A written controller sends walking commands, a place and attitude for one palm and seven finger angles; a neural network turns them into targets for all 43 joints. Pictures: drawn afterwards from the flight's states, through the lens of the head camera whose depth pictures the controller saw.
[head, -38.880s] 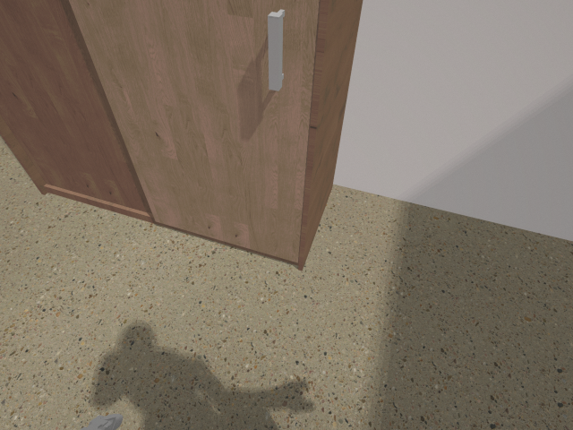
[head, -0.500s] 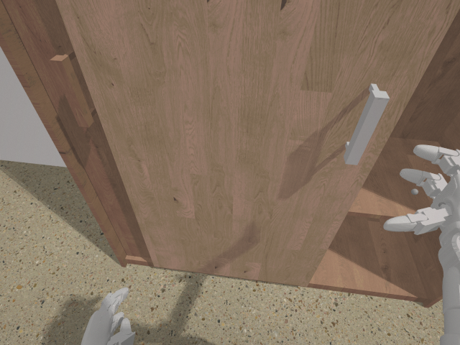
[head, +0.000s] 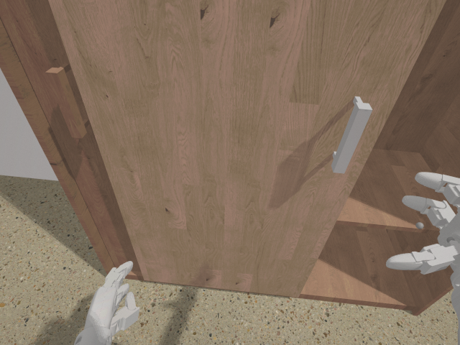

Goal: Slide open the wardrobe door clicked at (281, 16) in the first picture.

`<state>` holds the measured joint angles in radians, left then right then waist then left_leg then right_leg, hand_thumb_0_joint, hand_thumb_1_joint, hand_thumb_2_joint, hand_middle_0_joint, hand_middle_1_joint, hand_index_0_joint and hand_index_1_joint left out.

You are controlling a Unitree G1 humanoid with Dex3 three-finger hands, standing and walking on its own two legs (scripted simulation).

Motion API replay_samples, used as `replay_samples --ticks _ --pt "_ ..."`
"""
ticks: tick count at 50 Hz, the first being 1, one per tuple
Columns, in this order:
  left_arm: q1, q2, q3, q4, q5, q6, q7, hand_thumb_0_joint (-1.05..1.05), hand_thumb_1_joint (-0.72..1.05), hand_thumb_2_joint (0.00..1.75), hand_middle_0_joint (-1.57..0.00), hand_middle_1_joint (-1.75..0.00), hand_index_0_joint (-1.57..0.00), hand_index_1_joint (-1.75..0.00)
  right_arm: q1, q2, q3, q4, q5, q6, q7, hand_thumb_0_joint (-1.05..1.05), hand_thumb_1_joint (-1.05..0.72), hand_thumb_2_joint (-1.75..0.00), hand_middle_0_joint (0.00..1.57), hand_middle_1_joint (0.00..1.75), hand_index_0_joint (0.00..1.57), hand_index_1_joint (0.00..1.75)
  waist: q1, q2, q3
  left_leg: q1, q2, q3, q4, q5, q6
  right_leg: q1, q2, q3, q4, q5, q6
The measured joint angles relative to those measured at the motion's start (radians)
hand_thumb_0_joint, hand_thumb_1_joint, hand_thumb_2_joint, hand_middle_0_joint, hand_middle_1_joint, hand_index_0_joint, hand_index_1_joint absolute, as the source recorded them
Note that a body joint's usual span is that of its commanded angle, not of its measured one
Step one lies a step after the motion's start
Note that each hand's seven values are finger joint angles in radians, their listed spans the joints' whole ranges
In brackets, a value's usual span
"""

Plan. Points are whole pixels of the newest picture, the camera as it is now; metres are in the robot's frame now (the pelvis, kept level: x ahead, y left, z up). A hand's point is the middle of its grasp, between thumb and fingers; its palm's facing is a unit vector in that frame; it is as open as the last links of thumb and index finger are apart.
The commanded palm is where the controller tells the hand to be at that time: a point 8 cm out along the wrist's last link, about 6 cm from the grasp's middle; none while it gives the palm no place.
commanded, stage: draw the hand back to the body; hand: right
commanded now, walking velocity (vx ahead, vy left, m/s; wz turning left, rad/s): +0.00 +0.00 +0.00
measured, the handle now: (347, 135) +0.50 -0.25 +0.14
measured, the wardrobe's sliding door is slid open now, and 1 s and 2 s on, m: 0.51 0.51 0.51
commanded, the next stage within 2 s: step back with the hand held close in 1.02 s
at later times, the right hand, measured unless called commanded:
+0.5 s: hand (428, 241) +0.22 -0.26 +0.16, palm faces +0.44 +0.83 -0.34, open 10.2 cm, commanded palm +0.17 -0.30 +0.18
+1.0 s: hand (421, 251) +0.20 -0.24 +0.17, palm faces +0.47 +0.81 -0.35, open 7.5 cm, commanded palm +0.16 -0.28 +0.18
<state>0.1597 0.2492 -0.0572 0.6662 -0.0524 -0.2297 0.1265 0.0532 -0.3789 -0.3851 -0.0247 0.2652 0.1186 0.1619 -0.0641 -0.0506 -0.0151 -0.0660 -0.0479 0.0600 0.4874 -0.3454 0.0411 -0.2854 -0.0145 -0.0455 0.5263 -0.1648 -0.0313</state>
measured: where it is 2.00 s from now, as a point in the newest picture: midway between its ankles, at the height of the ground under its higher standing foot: outside the picture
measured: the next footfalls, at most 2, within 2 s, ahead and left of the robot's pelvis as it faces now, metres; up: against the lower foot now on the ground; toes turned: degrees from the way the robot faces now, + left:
none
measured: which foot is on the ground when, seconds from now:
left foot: down 0.00-1.00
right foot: down 0.00-1.00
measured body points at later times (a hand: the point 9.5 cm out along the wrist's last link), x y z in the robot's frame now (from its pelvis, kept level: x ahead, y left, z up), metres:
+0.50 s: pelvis +0.02 +0.00 +0.01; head -0.02 +0.01 +0.46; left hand +0.19 +0.22 -0.07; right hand +0.19 -0.31 +0.18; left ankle -0.04 +0.09 -0.73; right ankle +0.08 -0.10 -0.73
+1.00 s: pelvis +0.02 +0.02 +0.01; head -0.01 +0.04 +0.46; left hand +0.21 +0.23 -0.07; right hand +0.17 -0.28 +0.19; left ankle -0.04 +0.09 -0.73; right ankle +0.08 -0.10 -0.73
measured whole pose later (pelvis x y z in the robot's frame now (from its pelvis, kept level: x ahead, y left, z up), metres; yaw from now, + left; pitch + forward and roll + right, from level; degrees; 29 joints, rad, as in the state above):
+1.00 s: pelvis +0.02 +0.02 +0.01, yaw +0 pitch -6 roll +0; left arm 0.18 0.21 -0.02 0.69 0.01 -0.14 0.07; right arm 0.48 -0.33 -0.33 -0.38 0.09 -0.10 -0.11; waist -0.07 -0.06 0.02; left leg 0.08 -0.06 0.05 0.31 -0.29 0.06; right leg -0.14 -0.01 -0.05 0.38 -0.12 -0.01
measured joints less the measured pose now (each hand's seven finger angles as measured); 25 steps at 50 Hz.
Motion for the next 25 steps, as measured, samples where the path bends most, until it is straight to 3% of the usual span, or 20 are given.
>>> replay_samples --ticks 4,10,16,25 --pt "-0.005 -0.013 -0.001 -0.008 0.023 0.003 -0.028 0.02 0.90 0.90 -0.20 -0.30 -0.20 -0.30 0.092 0.017 0.027 -0.066 -0.085 -0.082 -0.153 -0.01 0.39 -0.28 0.25 1.06 0.24 1.06 0.009 -0.006 0.022 0.025 0.003 0.000 -0.051 0.029 -0.003 0.025 0.005 0.000 -0.049 0.027 -0.002" --pt "0.024 -0.025 0.001 0.025 0.044 0.029 -0.043 0.02 0.90 0.90 -0.20 -0.30 -0.20 -0.30 0.175 0.046 0.056 -0.146 -0.147 -0.153 -0.253 -0.01 0.20 -0.37 0.25 0.95 0.24 0.94 -0.012 0.001 0.045 0.068 0.009 -0.007 -0.111 0.056 -0.006 0.071 0.013 -0.006 -0.110 0.051 -0.006" --pt "0.034 -0.028 0.010 0.053 0.053 0.053 -0.048 0.02 0.90 0.90 -0.20 -0.30 -0.20 -0.30 0.216 0.049 0.057 -0.184 -0.170 -0.184 -0.282 0.00 -0.01 -0.47 0.24 0.82 0.23 0.82 -0.006 -0.002 0.053 0.102 0.014 -0.016 -0.147 0.067 -0.009 0.108 0.018 -0.015 -0.145 0.059 -0.008" --pt "0.036 -0.025 0.033 0.034 0.057 0.073 -0.063 0.02 0.90 0.90 -0.20 -0.30 -0.20 -0.30 0.354 0.036 0.055 -0.285 -0.171 -0.205 -0.269 0.00 -0.33 -0.63 0.23 0.63 0.22 0.63 0.013 0.002 0.037 0.129 0.012 -0.032 -0.168 0.066 -0.006 0.134 0.014 -0.029 -0.155 0.046 -0.003"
